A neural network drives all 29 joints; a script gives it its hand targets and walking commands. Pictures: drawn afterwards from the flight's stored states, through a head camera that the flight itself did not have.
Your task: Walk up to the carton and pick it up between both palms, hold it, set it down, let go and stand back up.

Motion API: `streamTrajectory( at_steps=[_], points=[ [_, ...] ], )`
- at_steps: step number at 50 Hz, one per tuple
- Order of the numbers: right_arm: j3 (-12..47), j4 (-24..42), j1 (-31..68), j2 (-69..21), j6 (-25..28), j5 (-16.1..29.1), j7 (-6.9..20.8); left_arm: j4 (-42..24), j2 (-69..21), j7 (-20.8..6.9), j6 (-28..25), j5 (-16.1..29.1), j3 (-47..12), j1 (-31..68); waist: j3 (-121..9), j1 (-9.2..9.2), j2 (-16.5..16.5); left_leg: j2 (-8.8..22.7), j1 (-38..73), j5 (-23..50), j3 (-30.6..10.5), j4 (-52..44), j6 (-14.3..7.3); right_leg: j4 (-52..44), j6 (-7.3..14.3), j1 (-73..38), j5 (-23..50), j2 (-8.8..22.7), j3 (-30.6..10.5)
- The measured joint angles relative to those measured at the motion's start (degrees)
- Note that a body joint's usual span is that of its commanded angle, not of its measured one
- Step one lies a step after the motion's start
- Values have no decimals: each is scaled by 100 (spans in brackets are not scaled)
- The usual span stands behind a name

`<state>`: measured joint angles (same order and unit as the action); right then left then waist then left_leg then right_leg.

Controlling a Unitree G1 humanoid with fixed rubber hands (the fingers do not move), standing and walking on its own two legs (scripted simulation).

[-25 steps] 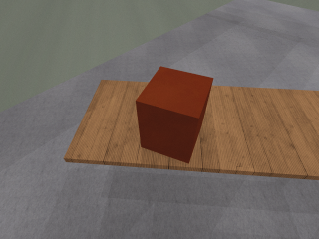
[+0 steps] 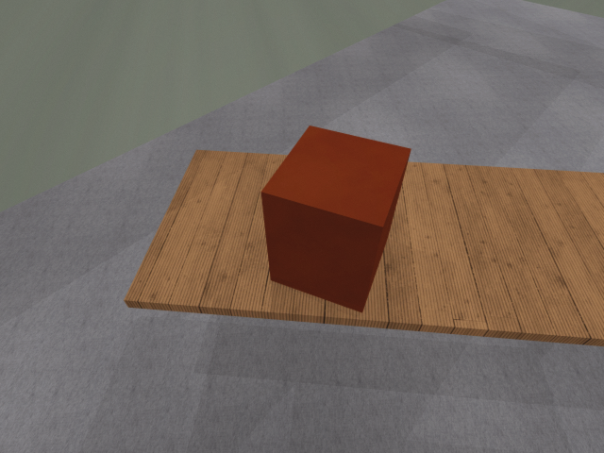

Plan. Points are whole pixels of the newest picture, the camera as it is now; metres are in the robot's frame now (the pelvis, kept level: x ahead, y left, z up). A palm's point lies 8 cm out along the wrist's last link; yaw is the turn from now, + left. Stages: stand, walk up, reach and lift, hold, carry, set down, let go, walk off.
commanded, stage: stand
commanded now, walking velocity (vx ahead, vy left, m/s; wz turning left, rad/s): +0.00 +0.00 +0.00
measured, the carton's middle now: (336, 219) +0.56 -0.05 -0.05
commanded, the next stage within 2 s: none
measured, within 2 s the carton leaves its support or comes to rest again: neither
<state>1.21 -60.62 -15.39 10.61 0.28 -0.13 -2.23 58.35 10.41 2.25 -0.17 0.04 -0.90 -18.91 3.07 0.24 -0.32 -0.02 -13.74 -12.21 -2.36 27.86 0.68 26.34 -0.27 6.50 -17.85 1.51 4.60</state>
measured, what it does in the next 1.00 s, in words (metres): stands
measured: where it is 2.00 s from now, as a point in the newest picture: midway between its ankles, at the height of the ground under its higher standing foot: outside the picture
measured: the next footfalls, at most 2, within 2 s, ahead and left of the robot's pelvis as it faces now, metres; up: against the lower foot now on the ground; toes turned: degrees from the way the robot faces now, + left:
none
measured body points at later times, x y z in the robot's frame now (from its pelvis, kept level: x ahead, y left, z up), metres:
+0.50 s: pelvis +0.00 +0.00 +0.00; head +0.01 +0.00 +0.45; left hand -0.02 +0.23 -0.16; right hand +0.01 -0.23 -0.16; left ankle +0.03 +0.13 -0.74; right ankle -0.04 -0.12 -0.74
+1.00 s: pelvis -0.01 +0.00 +0.00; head +0.01 +0.00 +0.45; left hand -0.02 +0.23 -0.16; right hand +0.01 -0.23 -0.16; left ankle +0.03 +0.13 -0.74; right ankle -0.04 -0.12 -0.74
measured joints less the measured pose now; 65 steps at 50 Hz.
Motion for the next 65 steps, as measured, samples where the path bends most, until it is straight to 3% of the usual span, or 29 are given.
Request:
streamTrajectory(
  at_steps=[65],
  points=[
    [2, -163, -2, -55, 18, 8, -31, 183, -54, 3, 0, 12, 16, -2, 1, 1, -2, -27, -49, 104, -110, -79, 15, -77, -7, 6, 60, 3, 26]
  ],
)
